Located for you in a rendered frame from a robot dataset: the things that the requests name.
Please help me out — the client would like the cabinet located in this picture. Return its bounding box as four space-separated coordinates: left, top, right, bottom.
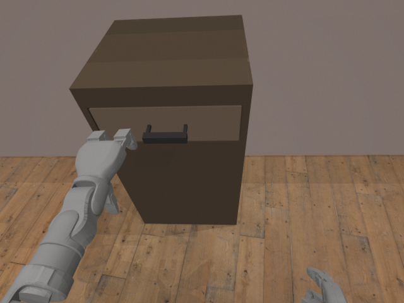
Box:
69 15 253 225

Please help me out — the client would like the drawer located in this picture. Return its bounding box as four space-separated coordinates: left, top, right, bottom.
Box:
89 105 242 141

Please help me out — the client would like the handle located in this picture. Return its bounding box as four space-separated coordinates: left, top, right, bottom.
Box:
142 124 187 144

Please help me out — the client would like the robot left forearm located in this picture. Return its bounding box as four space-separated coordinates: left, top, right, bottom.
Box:
0 175 110 303

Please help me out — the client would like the robot right hand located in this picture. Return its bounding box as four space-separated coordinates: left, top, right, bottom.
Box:
301 267 348 303

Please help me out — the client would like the robot left hand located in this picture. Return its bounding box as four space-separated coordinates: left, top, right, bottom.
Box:
75 129 138 215

